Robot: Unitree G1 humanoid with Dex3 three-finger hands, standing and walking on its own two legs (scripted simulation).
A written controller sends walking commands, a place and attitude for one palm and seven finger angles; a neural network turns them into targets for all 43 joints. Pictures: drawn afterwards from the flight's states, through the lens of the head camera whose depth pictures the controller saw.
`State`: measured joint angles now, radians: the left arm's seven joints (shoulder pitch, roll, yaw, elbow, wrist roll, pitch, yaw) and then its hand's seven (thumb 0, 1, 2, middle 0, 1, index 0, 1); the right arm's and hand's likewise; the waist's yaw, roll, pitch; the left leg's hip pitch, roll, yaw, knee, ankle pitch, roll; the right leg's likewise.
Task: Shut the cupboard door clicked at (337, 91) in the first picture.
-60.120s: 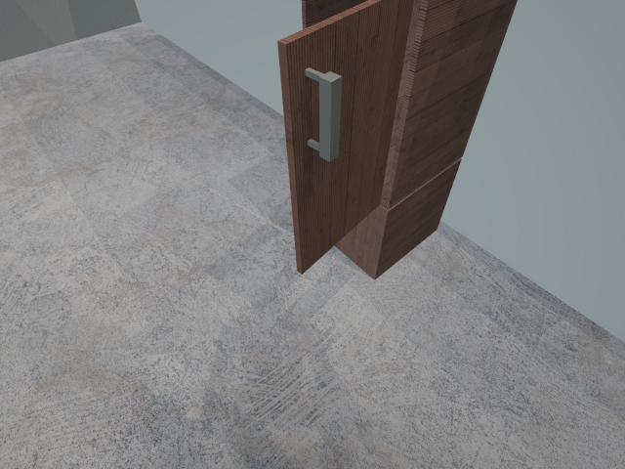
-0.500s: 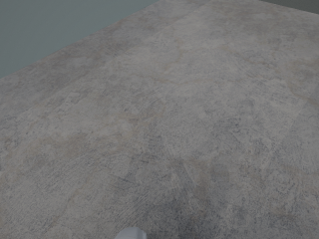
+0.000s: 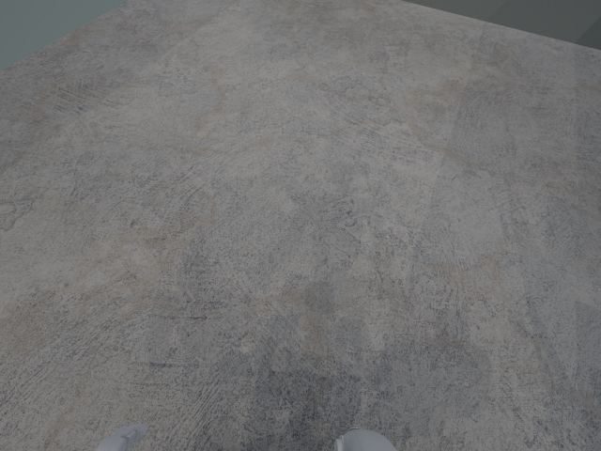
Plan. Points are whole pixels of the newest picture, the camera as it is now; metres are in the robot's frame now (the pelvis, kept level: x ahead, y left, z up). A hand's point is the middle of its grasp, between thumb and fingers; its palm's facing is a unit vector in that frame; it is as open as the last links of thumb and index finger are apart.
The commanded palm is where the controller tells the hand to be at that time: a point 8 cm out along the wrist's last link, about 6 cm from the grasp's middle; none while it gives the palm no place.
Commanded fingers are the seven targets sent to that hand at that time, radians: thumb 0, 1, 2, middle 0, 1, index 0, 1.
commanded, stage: turn to face it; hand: left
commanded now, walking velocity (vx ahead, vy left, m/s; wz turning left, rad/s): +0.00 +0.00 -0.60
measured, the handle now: out of the picture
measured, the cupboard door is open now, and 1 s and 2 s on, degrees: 28 28 28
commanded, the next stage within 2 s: none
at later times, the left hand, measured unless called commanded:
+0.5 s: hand out of the picture +0.13 +0.15 -0.17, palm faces -0.26 -0.94 -0.21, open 7.4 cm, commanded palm none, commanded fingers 0.00 0.90 0.90 -0.20 -0.30 -0.20 -0.30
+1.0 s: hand (259, 391) +0.22 +0.08 -0.16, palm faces -0.55 -0.78 -0.30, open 7.4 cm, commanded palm none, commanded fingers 0.00 0.90 0.90 -0.20 -0.30 -0.20 -0.30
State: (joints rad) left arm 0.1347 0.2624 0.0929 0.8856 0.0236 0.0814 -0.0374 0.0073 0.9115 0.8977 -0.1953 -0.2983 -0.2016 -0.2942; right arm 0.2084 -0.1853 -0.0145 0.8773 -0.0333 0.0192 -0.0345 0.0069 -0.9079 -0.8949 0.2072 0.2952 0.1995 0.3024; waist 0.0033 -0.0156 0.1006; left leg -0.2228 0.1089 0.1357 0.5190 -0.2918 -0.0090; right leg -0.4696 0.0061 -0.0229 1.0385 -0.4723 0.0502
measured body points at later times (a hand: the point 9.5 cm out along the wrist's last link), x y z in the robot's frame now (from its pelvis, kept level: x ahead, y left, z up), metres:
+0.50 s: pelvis +0.01 -0.02 +0.00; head +0.06 -0.03 +0.44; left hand +0.15 +0.20 -0.15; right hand +0.03 -0.31 -0.14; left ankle +0.04 +0.11 -0.71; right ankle -0.01 -0.13 -0.74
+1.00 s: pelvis +0.00 -0.04 -0.02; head +0.03 -0.09 +0.43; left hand +0.25 +0.12 -0.14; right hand -0.10 -0.29 -0.18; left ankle +0.05 +0.10 -0.70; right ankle -0.05 -0.12 -0.74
